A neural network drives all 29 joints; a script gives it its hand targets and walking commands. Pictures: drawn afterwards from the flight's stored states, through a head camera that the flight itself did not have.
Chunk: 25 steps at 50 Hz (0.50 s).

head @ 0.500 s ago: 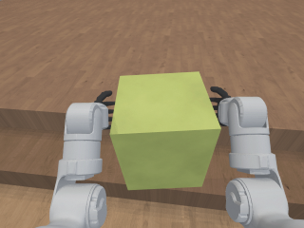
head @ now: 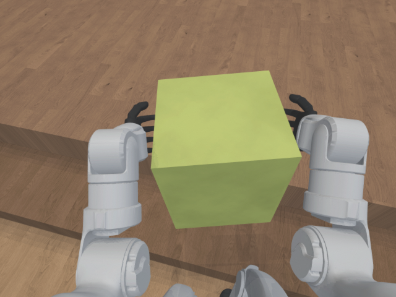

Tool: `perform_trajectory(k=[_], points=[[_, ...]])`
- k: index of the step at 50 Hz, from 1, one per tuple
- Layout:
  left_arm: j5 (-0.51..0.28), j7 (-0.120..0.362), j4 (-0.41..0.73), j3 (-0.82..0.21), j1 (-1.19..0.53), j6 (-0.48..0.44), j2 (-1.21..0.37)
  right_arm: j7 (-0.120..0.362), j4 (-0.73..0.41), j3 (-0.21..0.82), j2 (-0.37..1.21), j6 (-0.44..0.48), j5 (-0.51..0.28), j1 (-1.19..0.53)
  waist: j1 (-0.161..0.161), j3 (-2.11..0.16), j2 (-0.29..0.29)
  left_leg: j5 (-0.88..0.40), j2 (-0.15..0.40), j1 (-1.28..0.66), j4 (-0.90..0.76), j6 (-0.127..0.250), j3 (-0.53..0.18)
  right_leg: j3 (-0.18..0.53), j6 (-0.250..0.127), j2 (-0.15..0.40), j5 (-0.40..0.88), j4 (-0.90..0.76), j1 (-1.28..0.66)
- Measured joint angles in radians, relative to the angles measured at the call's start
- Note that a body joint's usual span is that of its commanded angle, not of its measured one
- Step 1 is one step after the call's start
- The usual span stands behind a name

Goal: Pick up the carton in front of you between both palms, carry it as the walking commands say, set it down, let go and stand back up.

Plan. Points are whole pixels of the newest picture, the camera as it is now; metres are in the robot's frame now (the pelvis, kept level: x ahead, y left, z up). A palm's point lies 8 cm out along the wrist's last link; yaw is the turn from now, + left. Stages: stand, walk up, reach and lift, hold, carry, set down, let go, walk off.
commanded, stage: carry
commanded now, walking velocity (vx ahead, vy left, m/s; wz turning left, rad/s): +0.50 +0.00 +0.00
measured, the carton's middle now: (218, 156) +0.39 +0.04 +0.05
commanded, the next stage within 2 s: none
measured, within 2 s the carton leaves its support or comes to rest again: neither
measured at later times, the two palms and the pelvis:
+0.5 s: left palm out of the picture +0.73 +0.08 +0.37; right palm out of the picture +0.68 -0.22 +0.35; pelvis +0.32 +0.00 +0.16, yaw -1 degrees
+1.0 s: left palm out of the picture +1.01 +0.06 +0.49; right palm out of the picture +1.06 -0.24 +0.50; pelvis +0.65 -0.13 +0.34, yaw -2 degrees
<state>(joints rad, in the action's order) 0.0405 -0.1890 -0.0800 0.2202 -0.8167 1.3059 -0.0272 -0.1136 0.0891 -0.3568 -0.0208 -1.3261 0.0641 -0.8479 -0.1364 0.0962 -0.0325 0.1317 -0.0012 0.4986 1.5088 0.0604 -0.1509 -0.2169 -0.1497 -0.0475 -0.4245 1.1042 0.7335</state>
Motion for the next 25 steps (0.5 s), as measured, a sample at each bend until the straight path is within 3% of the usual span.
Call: perform_trajectory(k=[3, 8, 13, 16, 20, 22, 23, 25], points=[[-0.030, -0.010, 0.051, 0.001, 0.026, 0.000, 0.003, 0.000, -0.062, -0.002, 0.031, -0.008, 0.029, 0.016, -0.017, 0.019, 0.008, 0.010, -0.039, 0.195, 0.284, 0.030, 0.032, 0.012, 0.004, -0.015, 0.046, -0.203, -0.157], [-0.039, -0.004, 0.064, 0.037, -0.047, -0.002, 0.018, 0.004, -0.114, 0.014, 0.026, -0.017, 0.047, -0.028, -0.010, -0.015, 0.032, 0.124, 0.003, 0.434, 0.256, 0.037, 0.172, 0.048, 0.009, -0.001, 0.100, -0.481, -0.368], [-0.018, 0.024, -0.024, 0.062, -0.138, 0.024, 0.051, -0.001, -0.031, 0.041, -0.009, -0.045, 0.054, -0.111, -0.004, -0.104, 0.001, 0.289, 0.048, 0.712, 0.533, 0.072, 0.246, 0.106, 0.029, 0.009, 0.073, -0.623, -0.544], [-0.018, 0.045, -0.085, 0.087, -0.179, 0.056, 0.080, -0.024, 0.034, 0.063, -0.019, -0.082, 0.052, -0.164, 0.030, -0.138, 0.002, 0.308, 0.072, 0.811, 0.429, 0.074, 0.307, 0.138, 0.041, 0.039, 0.109, -0.747, -0.674], [-0.002, 0.072, -0.152, 0.129, -0.211, 0.087, 0.098, -0.053, 0.129, 0.091, -0.039, -0.121, 0.014, -0.225, 0.121, -0.173, -0.009, 0.208, 0.036, 0.676, -0.008, 0.108, 0.417, 0.104, 0.046, 0.070, 0.179, -0.887, -0.806], [0.018, 0.085, -0.167, 0.166, -0.192, 0.104, 0.099, -0.072, 0.186, 0.126, -0.033, -0.122, -0.003, -0.226, 0.184, -0.169, -0.025, 0.154, -0.013, 0.446, -0.285, 0.103, 0.445, 0.072, 0.059, 0.081, 0.301, -0.768, -0.784], [0.021, 0.102, -0.176, 0.187, -0.190, 0.110, 0.106, -0.077, 0.207, 0.143, -0.025, -0.117, -0.010, -0.226, 0.227, -0.148, -0.010, 0.217, -0.043, 0.357, -0.361, 0.104, 0.448, 0.080, 0.071, 0.108, 0.427, -0.583, -0.716], [0.041, 0.120, -0.202, 0.219, -0.200, 0.100, 0.117, -0.086, 0.239, 0.166, -0.018, -0.091, -0.023, -0.228, 0.297, -0.106, 0.019, 0.246, -0.067, 0.274, -0.420, 0.122, 0.455, 0.239, 0.127, 0.063, 0.394, 0.082, -0.450]])
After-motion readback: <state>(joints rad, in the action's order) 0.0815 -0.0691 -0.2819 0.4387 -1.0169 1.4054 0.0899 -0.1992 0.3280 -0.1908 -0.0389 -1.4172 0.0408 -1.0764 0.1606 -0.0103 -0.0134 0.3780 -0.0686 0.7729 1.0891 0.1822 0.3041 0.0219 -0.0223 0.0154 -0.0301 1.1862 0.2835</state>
